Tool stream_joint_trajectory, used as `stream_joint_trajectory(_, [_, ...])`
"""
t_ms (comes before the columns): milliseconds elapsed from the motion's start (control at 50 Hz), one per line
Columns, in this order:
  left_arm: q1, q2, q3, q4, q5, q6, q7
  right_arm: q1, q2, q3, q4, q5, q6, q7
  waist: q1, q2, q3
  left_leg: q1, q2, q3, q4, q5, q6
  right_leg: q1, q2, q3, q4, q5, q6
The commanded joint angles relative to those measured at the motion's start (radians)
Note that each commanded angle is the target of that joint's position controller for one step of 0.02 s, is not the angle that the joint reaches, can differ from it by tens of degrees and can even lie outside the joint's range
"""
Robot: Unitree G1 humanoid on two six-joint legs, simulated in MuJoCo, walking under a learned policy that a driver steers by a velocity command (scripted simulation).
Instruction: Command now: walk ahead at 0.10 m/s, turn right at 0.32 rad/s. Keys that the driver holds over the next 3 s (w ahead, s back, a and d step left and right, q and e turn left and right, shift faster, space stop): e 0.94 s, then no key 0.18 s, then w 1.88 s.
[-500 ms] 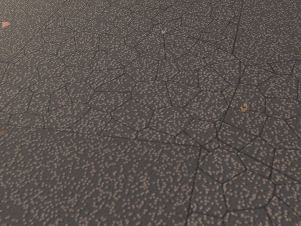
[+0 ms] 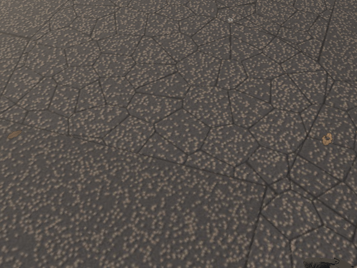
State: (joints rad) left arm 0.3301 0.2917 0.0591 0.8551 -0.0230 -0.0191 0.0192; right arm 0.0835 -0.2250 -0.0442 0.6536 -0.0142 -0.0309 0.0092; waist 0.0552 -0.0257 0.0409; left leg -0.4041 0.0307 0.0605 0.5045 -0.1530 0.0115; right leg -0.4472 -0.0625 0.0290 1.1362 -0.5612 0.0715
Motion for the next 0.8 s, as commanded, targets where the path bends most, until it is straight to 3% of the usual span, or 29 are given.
stream_joint_trajectory(20, [0.081, 0.051, 0.024, -0.062, 0.010, 0.044, 0.027, -0.008, -0.140, -0.049, -0.020, -0.013, -0.012, -0.011, 0.002, 0.179, -0.141, 0.112, 0.259, -0.135, -0.229, 0.338, 0.225, -0.035, -0.024, -0.010, 0.031, 0.095, 0.017])
stream_joint_trajectory(80, [0.030, 0.048, 0.027, -0.110, 0.018, 0.057, 0.025, -0.038, -0.155, -0.055, 0.002, -0.009, -0.019, -0.026, 0.005, 0.167, -0.120, 0.083, 0.278, -0.076, -0.258, 0.246, 0.226, -0.021, -0.043, -0.010, -0.098, 0.200, 0.000])
stream_joint_trajectory(160, [-0.055, 0.067, 0.028, -0.171, 0.018, 0.065, -0.005, -0.040, -0.192, -0.066, 0.031, 0.009, -0.003, -0.042, -0.015, 0.162, -0.124, 0.118, 0.305, -0.042, -0.250, 0.157, 0.210, 0.037, -0.046, -0.029, -0.264, 0.272, -0.037])
stream_joint_trajectory(240, [-0.048, 0.082, 0.043, -0.197, 0.021, 0.072, -0.028, -0.041, -0.214, -0.073, 0.059, 0.040, 0.022, -0.038, 0.001, 0.126, -0.111, 0.149, 0.298, -0.004, -0.134, 0.048, 0.137, 0.146, 0.005, -0.100, -0.486, 0.318, -0.096])
stream_joint_trajectory(260, [-0.029, 0.101, 0.053, -0.192, 0.027, 0.070, -0.025, -0.006, -0.188, -0.068, 0.077, 0.041, 0.029, -0.037, -0.003, 0.082, -0.103, 0.125, 0.257, 0.026, -0.052, -0.039, 0.087, 0.202, 0.032, -0.096, -0.561, 0.368, -0.124])
stream_joint_trajectory(280, [-0.014, 0.176, 0.075, -0.200, 0.030, 0.064, -0.013, 0.052, -0.144, -0.059, 0.095, 0.021, 0.037, -0.035, -0.026, -0.111, -0.074, 0.041, 0.158, 0.121, 0.167, -0.176, 0.003, 0.255, -0.056, 0.071, -0.704, 0.607, -0.176])
stream_joint_trajectory(300, [-0.025, 0.276, 0.088, -0.248, 0.032, 0.056, 0.001, 0.039, -0.115, -0.044, 0.054, -0.020, 0.041, -0.032, -0.054, -0.375, -0.050, -0.240, 0.003, 0.132, 0.501, -0.522, -0.096, 0.352, -0.281, 0.423, -0.758, 0.877, -0.335])
stream_joint_trajectory(320, [0.013, 0.267, 0.081, -0.256, 0.061, 0.031, -0.016, -0.051, -0.153, -0.056, 0.028, -0.007, 0.038, -0.040, 0.020, -0.273, -0.133, -0.295, -0.042, -0.054, 0.672, -0.551, -0.079, 0.323, -0.324, 0.516, -0.816, 0.783, -0.440])
stream_joint_trajectory(340, [-0.012, 0.247, 0.076, -0.258, 0.063, 0.009, -0.024, -0.073, -0.173, -0.064, 0.025, 0.017, 0.038, -0.044, 0.006, -0.179, -0.124, -0.319, -0.022, -0.101, 0.722, -0.469, -0.056, 0.322, -0.279, 0.449, -0.822, 0.698, -0.404])
stream_joint_trajectory(360, [-0.073, 0.220, 0.070, -0.265, 0.042, 0.001, -0.019, -0.051, -0.177, -0.069, 0.041, 0.020, 0.041, -0.051, -0.030, -0.112, -0.117, -0.329, 0.000, -0.121, 0.704, -0.369, -0.042, 0.319, -0.232, 0.383, -0.806, 0.633, -0.343])
stream_joint_trajectory(380, [-0.122, 0.182, 0.058, -0.277, 0.024, 0.005, -0.011, -0.037, -0.186, -0.074, 0.059, 0.011, 0.045, -0.057, -0.048, -0.083, -0.120, -0.314, 0.014, -0.132, 0.678, -0.306, -0.044, 0.305, -0.205, 0.338, -0.797, 0.616, -0.302])
stream_joint_trajectory(400, [-0.152, 0.171, 0.051, -0.289, 0.020, 0.010, -0.002, -0.027, -0.186, -0.076, 0.063, 0.004, 0.045, -0.059, -0.064, -0.095, -0.131, -0.267, 0.007, -0.128, 0.675, -0.256, -0.050, 0.271, -0.180, 0.306, -0.793, 0.646, -0.289])
stream_joint_trajectory(440, [-0.152, 0.159, 0.045, -0.307, 0.027, 0.015, 0.009, -0.005, -0.170, -0.074, 0.071, 0.010, 0.040, -0.054, -0.072, -0.089, -0.166, -0.223, -0.015, -0.127, 0.652, -0.194, -0.059, 0.281, -0.149, 0.276, -0.788, 0.685, -0.285])
stream_joint_trajectory(540, [-0.121, 0.182, 0.058, -0.322, 0.019, 0.028, 0.024, -0.045, -0.136, -0.056, 0.064, 0.015, 0.032, -0.047, -0.041, -0.099, -0.159, -0.191, -0.038, -0.149, 0.393, -0.168, -0.092, 0.326, -0.130, 0.319, -0.776, 0.586, -0.294])
stream_joint_trajectory(600, [-0.129, 0.190, 0.063, -0.336, 0.022, 0.039, 0.019, -0.046, -0.146, -0.056, 0.064, 0.020, 0.024, -0.036, -0.033, -0.120, -0.139, -0.117, -0.053, -0.151, 0.294, -0.192, -0.092, 0.273, -0.120, 0.368, -0.774, 0.528, -0.305])
stream_joint_trajectory(680, [-0.152, 0.189, 0.066, -0.353, 0.016, 0.049, 0.008, -0.025, -0.162, -0.060, 0.063, 0.027, 0.007, -0.020, -0.034, -0.138, -0.145, -0.037, -0.072, -0.155, 0.171, -0.220, -0.075, 0.279, -0.106, 0.451, -0.741, 0.598, -0.302])
stream_joint_trajectory(740, [-0.196, 0.182, 0.064, -0.366, -0.003, 0.059, 0.009, 0.050, -0.168, -0.067, 0.078, 0.026, -0.006, -0.006, -0.084, -0.130, -0.156, 0.120, -0.072, -0.131, -0.089, -0.062, -0.040, 0.252, -0.054, 0.460, -0.679, 0.620, -0.251])
stream_joint_trajectory(760, [-0.187, 0.159, 0.059, -0.370, -0.003, 0.060, 0.012, 0.086, -0.205, -0.079, 0.086, 0.018, -0.007, -0.007, -0.087, -0.090, -0.168, 0.237, 0.007, -0.176, -0.147, 0.036, -0.008, 0.174, -0.011, 0.427, -0.627, 0.498, -0.204])
stream_joint_trajectory(780, [-0.134, 0.098, 0.043, -0.368, 0.010, 0.061, 0.009, 0.094, -0.272, -0.092, 0.076, 0.002, 0.002, -0.014, -0.048, 0.128, -0.183, 0.350, 0.222, -0.364, -0.179, 0.161, 0.077, 0.029, 0.106, 0.278, -0.414, 0.165, -0.142])
stream_joint_trajectory(800, [-0.143, 0.143, 0.057, -0.401, 0.005, 0.050, 0.009, 0.077, -0.304, -0.096, 0.080, -0.026, 0.006, -0.013, -0.032, 0.344, -0.117, 0.300, 0.369, -0.582, -0.206, 0.312, 0.251, -0.161, 0.206, 0.128, -0.227, -0.100, -0.086])
